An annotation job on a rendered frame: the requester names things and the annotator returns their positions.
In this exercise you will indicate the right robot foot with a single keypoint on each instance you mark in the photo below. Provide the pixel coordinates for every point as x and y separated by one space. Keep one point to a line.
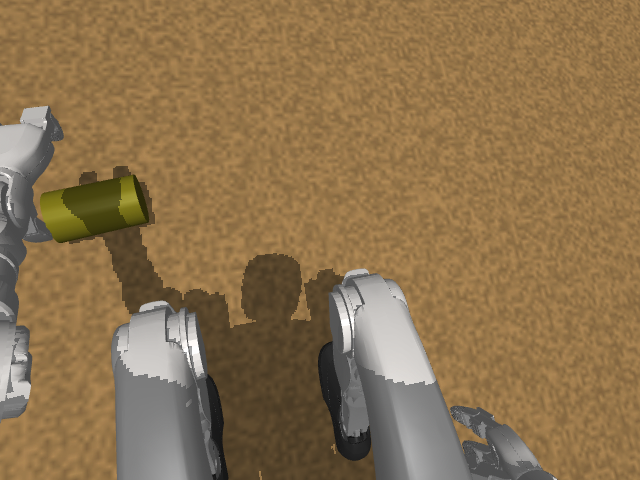
352 448

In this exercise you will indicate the right robot hand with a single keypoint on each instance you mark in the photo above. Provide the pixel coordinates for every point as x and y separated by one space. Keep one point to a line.
506 457

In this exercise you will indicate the left robot hand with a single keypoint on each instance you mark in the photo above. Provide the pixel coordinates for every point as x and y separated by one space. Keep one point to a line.
27 149

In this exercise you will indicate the left robot foot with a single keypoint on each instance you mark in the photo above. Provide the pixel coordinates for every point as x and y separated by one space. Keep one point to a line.
217 424

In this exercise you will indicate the can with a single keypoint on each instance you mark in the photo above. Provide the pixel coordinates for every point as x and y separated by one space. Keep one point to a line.
91 209

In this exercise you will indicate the left robot arm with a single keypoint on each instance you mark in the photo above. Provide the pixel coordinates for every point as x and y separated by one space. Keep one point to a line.
16 198

